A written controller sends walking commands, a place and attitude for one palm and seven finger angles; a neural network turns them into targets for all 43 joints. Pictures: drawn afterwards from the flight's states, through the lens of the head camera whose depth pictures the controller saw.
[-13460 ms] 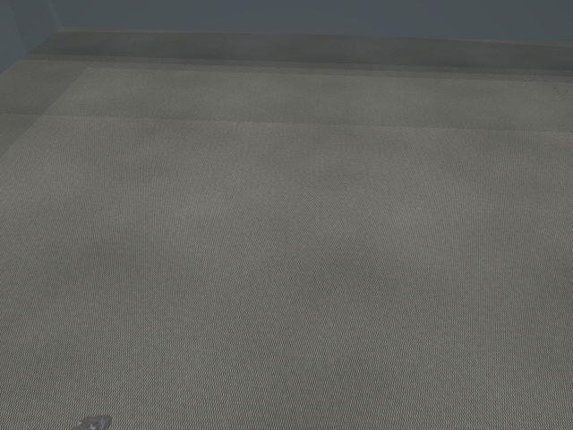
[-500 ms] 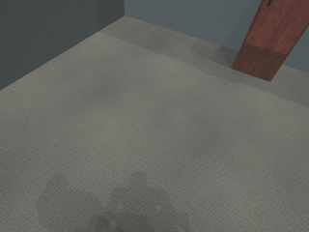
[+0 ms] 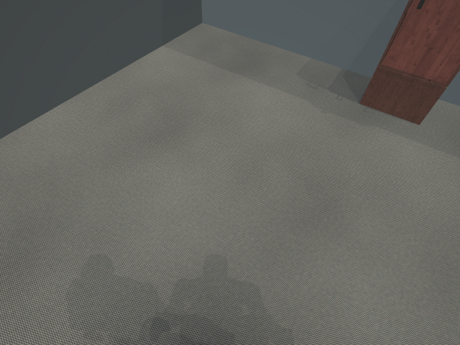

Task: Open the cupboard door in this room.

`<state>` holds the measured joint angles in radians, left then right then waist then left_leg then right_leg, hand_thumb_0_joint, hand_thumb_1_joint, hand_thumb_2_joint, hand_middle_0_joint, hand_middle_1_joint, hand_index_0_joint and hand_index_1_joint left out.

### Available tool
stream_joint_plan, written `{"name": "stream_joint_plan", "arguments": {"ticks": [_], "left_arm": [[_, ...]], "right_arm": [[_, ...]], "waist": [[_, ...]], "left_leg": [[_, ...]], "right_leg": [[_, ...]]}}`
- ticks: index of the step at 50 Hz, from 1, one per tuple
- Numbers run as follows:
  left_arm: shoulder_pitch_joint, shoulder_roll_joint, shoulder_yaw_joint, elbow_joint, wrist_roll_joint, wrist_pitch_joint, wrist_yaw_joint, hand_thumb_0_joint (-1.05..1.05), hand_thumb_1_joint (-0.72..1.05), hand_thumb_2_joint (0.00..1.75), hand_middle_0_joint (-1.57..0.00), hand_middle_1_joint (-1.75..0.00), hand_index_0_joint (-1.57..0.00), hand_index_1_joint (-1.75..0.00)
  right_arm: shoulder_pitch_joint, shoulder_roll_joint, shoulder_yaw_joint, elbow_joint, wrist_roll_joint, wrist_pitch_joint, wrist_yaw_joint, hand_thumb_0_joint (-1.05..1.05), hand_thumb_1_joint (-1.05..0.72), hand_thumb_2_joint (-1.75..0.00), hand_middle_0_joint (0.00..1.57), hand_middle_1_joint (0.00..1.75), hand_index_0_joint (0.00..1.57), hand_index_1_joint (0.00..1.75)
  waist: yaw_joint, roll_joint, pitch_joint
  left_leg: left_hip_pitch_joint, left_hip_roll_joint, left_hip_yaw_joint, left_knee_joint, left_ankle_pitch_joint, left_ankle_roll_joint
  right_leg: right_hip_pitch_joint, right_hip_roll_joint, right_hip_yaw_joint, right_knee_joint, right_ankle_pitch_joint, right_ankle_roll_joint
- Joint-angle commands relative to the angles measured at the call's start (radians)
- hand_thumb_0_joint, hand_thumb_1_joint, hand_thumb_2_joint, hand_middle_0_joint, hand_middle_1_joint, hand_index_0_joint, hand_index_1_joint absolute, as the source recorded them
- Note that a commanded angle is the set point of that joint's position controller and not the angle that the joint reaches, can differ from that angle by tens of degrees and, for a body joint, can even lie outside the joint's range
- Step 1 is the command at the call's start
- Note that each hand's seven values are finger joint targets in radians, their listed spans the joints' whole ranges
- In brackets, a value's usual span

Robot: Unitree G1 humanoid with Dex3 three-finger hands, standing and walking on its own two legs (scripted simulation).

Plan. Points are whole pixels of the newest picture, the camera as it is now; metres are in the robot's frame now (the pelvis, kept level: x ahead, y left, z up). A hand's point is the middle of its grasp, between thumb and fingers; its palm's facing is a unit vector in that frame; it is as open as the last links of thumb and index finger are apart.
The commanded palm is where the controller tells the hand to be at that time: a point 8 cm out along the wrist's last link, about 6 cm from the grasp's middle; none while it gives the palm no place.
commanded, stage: turn or walk to find it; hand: left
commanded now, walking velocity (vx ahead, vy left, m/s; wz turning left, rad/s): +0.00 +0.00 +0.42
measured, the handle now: out of the picture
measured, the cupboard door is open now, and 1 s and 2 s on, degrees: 0 0 0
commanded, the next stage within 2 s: stand and wait in 0.26 s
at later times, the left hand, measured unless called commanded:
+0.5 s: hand out of the picture +0.02 +0.16 -0.15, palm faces +0.17 -0.94 -0.29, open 7.4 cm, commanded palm none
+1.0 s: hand out of the picture -0.05 +0.16 -0.16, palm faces +0.37 -0.89 -0.26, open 7.4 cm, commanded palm none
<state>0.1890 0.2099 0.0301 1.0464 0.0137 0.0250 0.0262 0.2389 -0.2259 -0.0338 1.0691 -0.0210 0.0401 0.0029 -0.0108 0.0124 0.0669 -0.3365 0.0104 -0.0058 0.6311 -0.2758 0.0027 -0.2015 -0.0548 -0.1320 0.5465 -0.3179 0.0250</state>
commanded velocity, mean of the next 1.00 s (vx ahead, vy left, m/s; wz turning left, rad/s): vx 0.00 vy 0.00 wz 0.29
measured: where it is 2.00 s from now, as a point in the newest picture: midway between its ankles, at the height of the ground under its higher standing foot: outside the picture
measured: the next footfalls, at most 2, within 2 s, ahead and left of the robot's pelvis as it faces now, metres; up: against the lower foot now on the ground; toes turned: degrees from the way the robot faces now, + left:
right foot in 0.42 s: +0.01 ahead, -0.16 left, +0.00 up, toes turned +9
left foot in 0.76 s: -0.03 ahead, +0.09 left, +0.00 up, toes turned +16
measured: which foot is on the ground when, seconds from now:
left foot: down 0.00-0.42, up 0.44-0.74, down 0.76-1.00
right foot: down 0.00-0.04, up 0.06-0.40, down 0.42-0.78, up 0.80-1.00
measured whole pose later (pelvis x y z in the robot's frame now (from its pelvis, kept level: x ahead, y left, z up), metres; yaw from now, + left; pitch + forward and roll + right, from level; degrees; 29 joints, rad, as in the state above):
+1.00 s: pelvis -0.01 -0.05 +0.01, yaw +20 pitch +0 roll +0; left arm 0.20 0.22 0.05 1.03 0.01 0.04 0.02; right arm 0.13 -0.19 -0.04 1.02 -0.03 0.03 -0.01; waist 0.02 0.01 0.09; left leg -0.24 0.00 -0.07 0.51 -0.28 -0.02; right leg -0.32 -0.05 -0.05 0.75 -0.46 0.05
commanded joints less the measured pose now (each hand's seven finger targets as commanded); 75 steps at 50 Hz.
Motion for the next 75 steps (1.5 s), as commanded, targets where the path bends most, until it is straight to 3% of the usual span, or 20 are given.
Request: {"name": "stream_joint_plan", "arguments": {"ticks": [1,2,3,8,18,19,20,22,26,34,37,40,51,54,59,65,69,71,72,75], "left_arm": [[-0.022,0.143,0.037,-0.09,0.004,-0.002,0.005,0.0,0.9,0.9,-0.2,-0.3,-0.2,-0.3],[-0.037,0.11,0.03,-0.105,-0.002,0.002,0.005,0.0,0.9,0.9,-0.2,-0.3,-0.2,-0.3],[-0.045,0.113,0.03,-0.113,0.004,0.007,0.008,0.0,0.9,0.9,-0.2,-0.3,-0.2,-0.3],[-0.052,0.088,0.03,-0.12,0.003,-0.006,-0.005,0.0,0.9,0.9,-0.2,-0.3,-0.2,-0.3],[0.08,0.082,0.023,-0.096,-0.005,-0.012,0.002,0.0,0.9,0.9,-0.2,-0.3,-0.2,-0.3],[0.114,0.106,0.025,-0.078,-0.001,-0.019,0.005,0.0,0.9,0.9,-0.2,-0.3,-0.2,-0.3],[0.113,0.168,0.032,-0.079,0.01,-0.027,0.011,0.0,0.9,0.9,-0.2,-0.3,-0.2,-0.3],[0.01,0.215,0.041,-0.124,0.01,-0.027,0.009,0.0,0.9,0.9,-0.2,-0.3,-0.2,-0.3],[-0.016,0.14,0.013,-0.096,0.007,-0.043,-0.001,0.0,0.9,0.9,-0.2,-0.3,-0.2,-0.3],[0.161,0.168,0.028,-0.003,0.011,-0.042,0.016,0.0,0.9,0.9,-0.2,-0.3,-0.2,-0.3],[0.143,0.155,0.029,-0.01,-0.002,-0.033,0.014,0.0,0.9,0.9,-0.2,-0.3,-0.2,-0.3],[0.055,0.089,0.013,-0.051,-0.003,-0.017,0.017,0.0,0.9,0.9,-0.2,-0.3,-0.2,-0.3],[0.15,0.091,0.033,-0.06,0.0,-0.023,-0.003,0.0,0.9,0.9,-0.2,-0.3,-0.2,-0.3],[0.144,0.253,0.07,-0.098,0.014,-0.035,0.005,0.0,0.9,0.9,-0.2,-0.3,-0.2,-0.3],[-0.005,0.17,0.048,-0.158,0.02,-0.034,0.009,0.0,0.9,0.9,-0.2,-0.3,-0.2,-0.3],[0.08,0.228,0.063,-0.134,0.023,-0.029,0.007,0.0,0.9,0.9,-0.2,-0.3,-0.2,-0.3],[0.046,0.227,0.065,-0.134,0.009,-0.016,0.001,0.0,0.9,0.9,-0.2,-0.3,-0.2,-0.3],[0.05,0.119,0.043,-0.181,-0.004,-0.002,-0.007,0.0,0.9,0.9,-0.2,-0.3,-0.2,-0.3],[-0.026,0.125,0.032,-0.203,0.005,0.009,-0.001,0.0,0.9,0.9,-0.2,-0.3,-0.2,-0.3],[-0.038,0.121,0.046,-0.159,0.003,0.007,-0.009,0.0,0.9,0.9,-0.2,-0.3,-0.2,-0.3]], "right_arm": [[0.051,-0.136,-0.038,-0.085,-0.002,-0.026,0.0,0.0,-0.9,-0.9,0.2,0.3,0.2,0.3],[0.075,-0.197,-0.049,-0.092,-0.008,-0.031,-0.006,0.0,-0.9,-0.9,0.2,0.3,0.2,0.3],[0.095,-0.204,-0.057,-0.087,-0.006,-0.033,-0.018,0.0,-0.9,-0.9,0.2,0.3,0.2,0.3],[0.039,-0.181,-0.058,-0.114,-0.006,-0.037,-0.029,0.0,-0.9,-0.9,0.2,0.3,0.2,0.3],[0.005,-0.167,-0.07,-0.136,-0.003,-0.019,-0.017,0.0,-0.9,-0.9,0.2,0.3,0.2,0.3],[-0.003,-0.136,-0.066,-0.134,0.004,-0.018,-0.015,0.0,-0.9,-0.9,0.2,0.3,0.2,0.3],[0.012,-0.079,-0.054,-0.14,0.011,-0.017,-0.011,0.0,-0.9,-0.9,0.2,0.3,0.2,0.3],[-0.05,-0.087,-0.053,-0.168,-0.002,-0.004,-0.013,0.0,-0.9,-0.9,0.2,0.3,0.2,0.3],[0.001,-0.069,-0.041,-0.087,0.006,-0.005,-0.011,0.0,-0.9,-0.9,0.2,0.3,0.2,0.3],[-0.101,-0.058,-0.014,-0.08,0.018,-0.024,-0.021,0.0,-0.9,-0.9,0.2,0.3,0.2,0.3],[-0.058,-0.105,-0.022,-0.055,0.016,-0.041,-0.019,0.0,-0.9,-0.9,0.2,0.3,0.2,0.3],[0.025,-0.179,-0.045,-0.027,0.007,-0.039,-0.032,0.0,-0.9,-0.9,0.2,0.3,0.2,0.3],[-0.112,-0.173,-0.066,-0.132,0.005,-0.021,-0.022,0.0,-0.9,-0.9,0.2,0.3,0.2,0.3],[-0.128,-0.099,-0.061,-0.178,0.007,-0.006,-0.011,0.0,-0.9,-0.9,0.2,0.3,0.2,0.3],[-0.077,-0.074,-0.054,-0.146,0.004,0.008,0.01,0.0,-0.9,-0.9,0.2,0.3,0.2,0.3],[-0.142,-0.065,-0.036,-0.177,0.013,-0.004,0.013,0.0,-0.9,-0.9,0.2,0.3,0.2,0.3],[-0.044,-0.096,-0.037,-0.157,0.01,-0.02,0.011,0.0,-0.9,-0.9,0.2,0.3,0.2,0.3],[0.027,-0.259,-0.071,-0.16,-0.002,-0.034,0.007,0.0,-0.9,-0.9,0.2,0.3,0.2,0.3],[0.069,-0.277,-0.076,-0.143,0.001,-0.029,-0.003,0.0,-0.9,-0.9,0.2,0.3,0.2,0.3],[-0.024,-0.188,-0.053,-0.152,-0.002,-0.035,-0.025,0.0,-0.9,-0.9,0.2,0.3,0.2,0.3]], "waist": [[-0.022,0.125,-0.027],[-0.032,0.287,-0.025],[-0.041,0.267,-0.049],[-0.015,0.102,-0.132],[0.023,0.146,-0.166],[0.035,0.092,-0.152],[0.03,-0.087,-0.123],[0.029,-0.24,0.005],[-0.017,-0.163,0.012],[0.049,-0.214,-0.075],[0.021,-0.091,-0.131],[-0.037,0.276,-0.142],[0.054,0.108,-0.107],[0.082,-0.311,-0.068],[0.005,-0.183,-0.021],[0.063,-0.231,-0.072],[0.005,-0.158,-0.113],[-0.029,0.303,-0.126],[-0.063,0.24,-0.115],[-0.013,0.19,-0.081]], "left_leg": [[0.043,0.167,-0.242,-0.195,0.191,0.044],[0.031,0.284,-0.497,-0.366,0.177,0.123],[0.072,0.31,-0.562,-0.419,0.16,0.168],[0.166,0.222,-0.392,-0.324,0.232,0.188],[0.076,0.122,-0.353,-0.294,0.116,0.11],[-0.009,0.073,-0.296,-0.248,0.044,0.065],[-0.146,-0.008,-0.201,-0.1,-0.077,0.01],[-0.156,-0.033,-0.092,0.142,-0.21,-0.025],[-0.089,-0.009,-0.031,0.277,-0.125,-0.028],[-0.029,-0.004,0.042,-0.042,-0.107,-0.036],[0.237,0.067,-0.021,-0.241,0.337,-0.001],[0.351,0.323,-0.305,-0.246,0.846,0.201],[0.059,0.138,-0.218,-0.148,0.363,0.093],[-0.179,-0.039,-0.047,0.324,-0.311,-0.022],[-0.153,0.014,-0.01,0.477,-0.182,-0.042],[-0.081,0.014,0.066,0.192,-0.199,-0.046],[0.132,0.021,0.095,-0.149,0.039,-0.031],[0.315,0.364,-0.363,-0.301,0.482,0.13],[0.237,0.409,-0.399,-0.321,0.48,0.195],[0.207,0.277,-0.261,-0.29,0.471,0.172]], "right_leg": [[-0.145,-0.105,0.011,0.088,0.008,-0.023],[-0.188,0.012,-0.014,0.292,-0.166,0.022],[-0.237,0.015,0.085,0.445,-0.27,0.013],[-0.273,0.011,0.138,0.451,-0.172,0.023],[0.045,0.06,0.097,-0.085,0.012,0.016],[0.145,0.026,0.115,-0.191,0.07,0.011],[0.189,-0.144,0.31,-0.279,-0.049,-0.043],[-0.073,-0.347,0.515,-0.382,-0.108,-0.17],[-0.039,-0.184,0.26,-0.242,0.347,-0.148],[0.213,-0.209,0.233,-0.088,0.841,-0.149],[0.067,-0.147,0.142,0.026,0.617,-0.051],[-0.206,-0.014,0.069,0.323,-0.277,0.031],[0.06,0.009,0.049,-0.092,0.108,0.038],[0.064,-0.418,0.453,-0.288,0.206,-0.167],[-0.004,-0.274,0.15,-0.203,0.387,-0.145],[0.103,-0.304,0.107,-0.139,0.541,-0.165],[0.021,-0.27,0.023,-0.002,0.411,-0.073],[-0.324,-0.075,-0.051,0.335,-0.257,0.055],[-0.315,-0.062,0.052,0.473,-0.334,0.045],[-0.354,-0.059,0.125,0.592,-0.156,0.044]]}}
